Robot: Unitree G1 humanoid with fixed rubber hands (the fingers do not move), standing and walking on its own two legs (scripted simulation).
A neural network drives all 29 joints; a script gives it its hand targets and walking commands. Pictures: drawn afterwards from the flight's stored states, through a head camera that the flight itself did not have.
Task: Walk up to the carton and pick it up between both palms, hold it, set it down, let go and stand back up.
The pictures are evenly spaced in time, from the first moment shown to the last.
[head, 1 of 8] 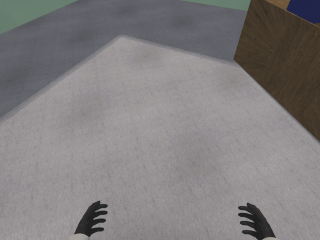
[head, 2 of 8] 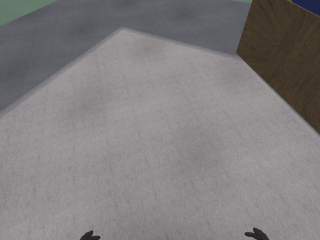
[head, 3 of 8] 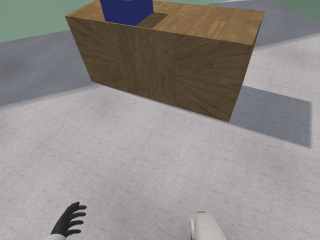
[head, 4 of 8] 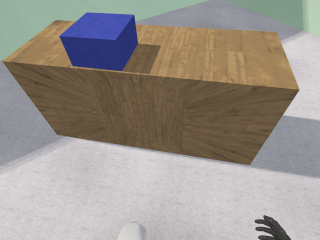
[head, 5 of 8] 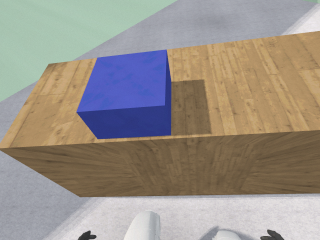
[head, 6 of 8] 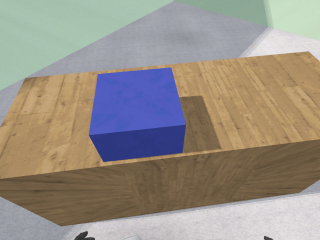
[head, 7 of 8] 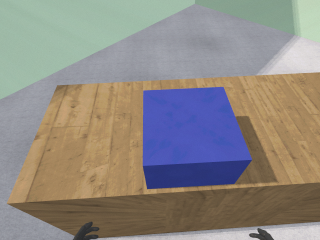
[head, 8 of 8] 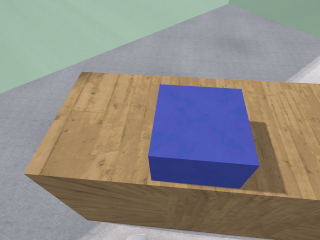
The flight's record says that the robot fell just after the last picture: no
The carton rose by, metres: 0.00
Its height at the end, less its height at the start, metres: +0.00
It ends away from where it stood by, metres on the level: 0.00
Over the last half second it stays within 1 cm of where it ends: yes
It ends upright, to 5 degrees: yes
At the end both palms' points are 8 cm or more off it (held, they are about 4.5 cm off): yes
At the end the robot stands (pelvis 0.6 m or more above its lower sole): yes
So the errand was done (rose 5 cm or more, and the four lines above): no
